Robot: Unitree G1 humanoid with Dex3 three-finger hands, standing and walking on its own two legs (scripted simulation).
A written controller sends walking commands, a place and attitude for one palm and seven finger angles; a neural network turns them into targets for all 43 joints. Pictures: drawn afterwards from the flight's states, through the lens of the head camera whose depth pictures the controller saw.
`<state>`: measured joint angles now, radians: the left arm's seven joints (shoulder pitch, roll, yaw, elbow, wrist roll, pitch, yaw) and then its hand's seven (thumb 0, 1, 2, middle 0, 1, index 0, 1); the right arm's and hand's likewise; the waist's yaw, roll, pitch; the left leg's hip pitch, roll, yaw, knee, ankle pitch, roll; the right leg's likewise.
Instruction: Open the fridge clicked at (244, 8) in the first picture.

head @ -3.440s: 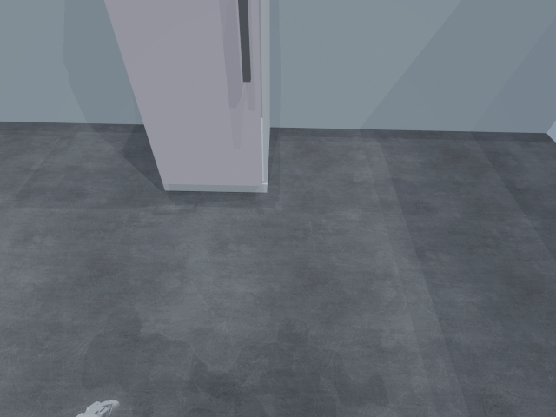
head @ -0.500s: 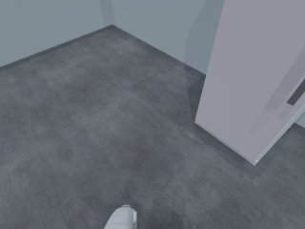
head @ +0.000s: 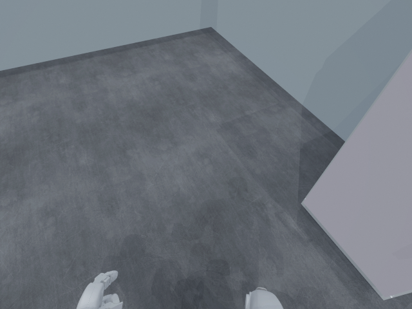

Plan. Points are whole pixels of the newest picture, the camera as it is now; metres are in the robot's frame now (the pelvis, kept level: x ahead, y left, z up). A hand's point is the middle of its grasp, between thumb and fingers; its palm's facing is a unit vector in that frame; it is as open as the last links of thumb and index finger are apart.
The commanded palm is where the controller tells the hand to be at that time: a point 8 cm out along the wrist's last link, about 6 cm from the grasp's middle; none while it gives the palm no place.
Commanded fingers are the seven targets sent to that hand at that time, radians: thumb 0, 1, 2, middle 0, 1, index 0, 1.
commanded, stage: turn to face it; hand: right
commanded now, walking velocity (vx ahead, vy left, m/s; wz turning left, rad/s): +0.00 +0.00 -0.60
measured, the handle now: out of the picture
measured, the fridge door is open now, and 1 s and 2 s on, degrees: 0 0 0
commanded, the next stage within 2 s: take the last steps up to it in 1.66 s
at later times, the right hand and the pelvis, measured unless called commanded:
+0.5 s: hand out of the picture +0.08 -0.25 -0.17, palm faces +0.23 +0.95 -0.22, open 7.4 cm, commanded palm none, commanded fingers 0.00 -0.90 -0.90 0.20 0.30 0.20 0.30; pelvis +0.04 -0.04 +0.00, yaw -11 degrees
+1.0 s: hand out of the picture -0.03 -0.19 -0.16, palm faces +0.54 +0.81 -0.23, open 7.4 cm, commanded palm none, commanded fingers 0.00 -0.90 -0.90 0.20 0.30 0.20 0.30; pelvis +0.02 +0.00 +0.00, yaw -32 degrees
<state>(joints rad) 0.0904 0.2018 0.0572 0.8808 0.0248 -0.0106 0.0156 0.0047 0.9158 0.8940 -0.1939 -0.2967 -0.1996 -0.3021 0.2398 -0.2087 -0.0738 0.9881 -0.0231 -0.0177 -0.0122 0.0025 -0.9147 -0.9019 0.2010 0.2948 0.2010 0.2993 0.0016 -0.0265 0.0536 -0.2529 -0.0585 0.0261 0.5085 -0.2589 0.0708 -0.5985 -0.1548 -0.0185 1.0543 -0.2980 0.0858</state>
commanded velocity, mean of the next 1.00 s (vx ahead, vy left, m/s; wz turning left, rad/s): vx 0.00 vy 0.00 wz -0.60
